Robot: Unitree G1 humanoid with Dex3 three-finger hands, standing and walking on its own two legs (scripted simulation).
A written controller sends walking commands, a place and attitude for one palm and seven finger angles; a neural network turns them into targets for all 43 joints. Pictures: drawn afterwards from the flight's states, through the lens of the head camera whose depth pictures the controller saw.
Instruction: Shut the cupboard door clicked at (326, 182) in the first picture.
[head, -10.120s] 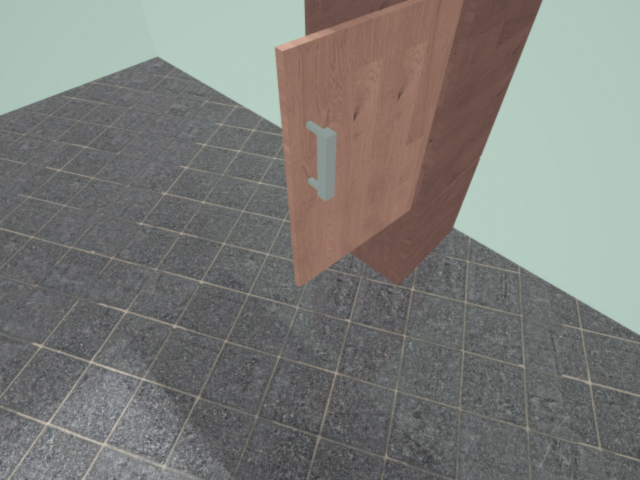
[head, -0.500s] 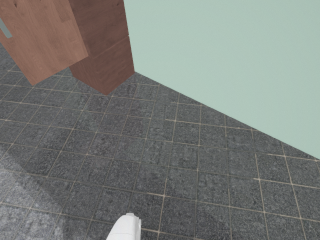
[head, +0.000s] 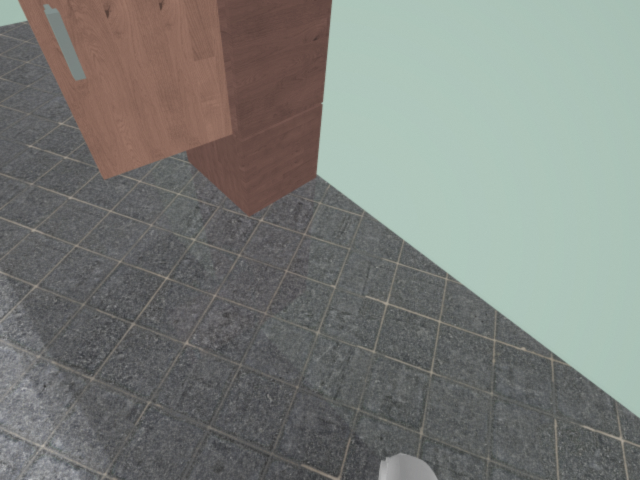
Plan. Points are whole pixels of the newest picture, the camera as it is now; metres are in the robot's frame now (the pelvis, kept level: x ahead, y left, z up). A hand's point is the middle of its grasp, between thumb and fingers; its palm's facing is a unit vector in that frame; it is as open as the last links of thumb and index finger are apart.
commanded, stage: walk to a spot facing it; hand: left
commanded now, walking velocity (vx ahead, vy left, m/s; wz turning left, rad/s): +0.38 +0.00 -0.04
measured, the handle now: (63, 42) +0.88 +0.65 +0.05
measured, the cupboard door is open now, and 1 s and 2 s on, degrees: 84 84 84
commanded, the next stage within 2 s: turn to face it in 0.78 s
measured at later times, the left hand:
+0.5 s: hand (269, 346) +0.35 +0.11 -0.17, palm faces -0.04 -0.99 -0.14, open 7.3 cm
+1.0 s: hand (235, 322) +0.39 +0.18 -0.19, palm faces +0.16 -0.98 -0.14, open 7.3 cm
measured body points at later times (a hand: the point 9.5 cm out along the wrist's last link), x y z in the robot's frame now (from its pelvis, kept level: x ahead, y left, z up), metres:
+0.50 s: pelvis +0.23 -0.04 -0.01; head +0.28 -0.04 +0.44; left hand +0.35 +0.16 -0.16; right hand +0.11 -0.23 -0.15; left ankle +0.09 +0.06 -0.63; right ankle +0.25 -0.11 -0.74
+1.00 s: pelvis +0.45 +0.02 -0.01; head +0.48 +0.05 +0.44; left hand +0.39 +0.24 -0.18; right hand +0.59 -0.20 -0.14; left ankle +0.51 +0.10 -0.74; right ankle +0.37 -0.12 -0.65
